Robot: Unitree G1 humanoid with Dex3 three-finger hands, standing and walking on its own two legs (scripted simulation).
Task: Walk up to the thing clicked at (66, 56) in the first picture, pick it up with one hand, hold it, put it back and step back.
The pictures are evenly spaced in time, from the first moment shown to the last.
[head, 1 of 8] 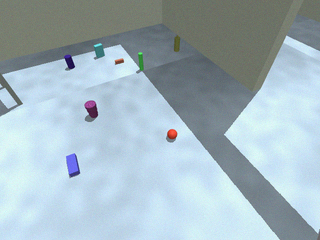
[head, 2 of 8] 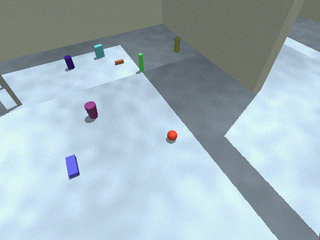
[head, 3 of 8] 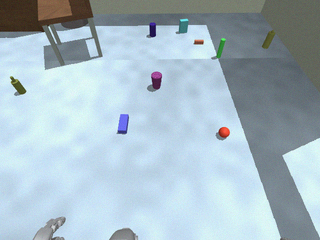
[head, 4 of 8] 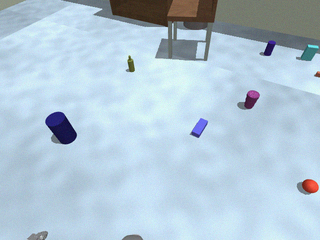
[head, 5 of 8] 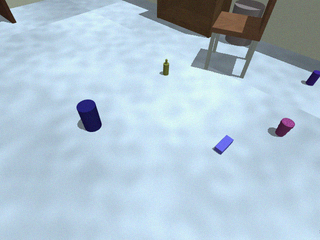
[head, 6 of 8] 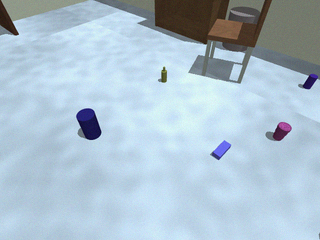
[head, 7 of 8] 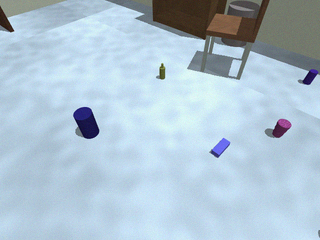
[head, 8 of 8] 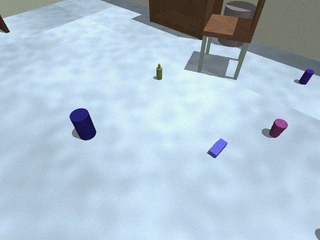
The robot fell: no
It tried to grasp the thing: no
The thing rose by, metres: 0.00
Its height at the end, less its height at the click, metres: +0.00
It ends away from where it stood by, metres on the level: 0.00
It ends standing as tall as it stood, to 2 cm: yes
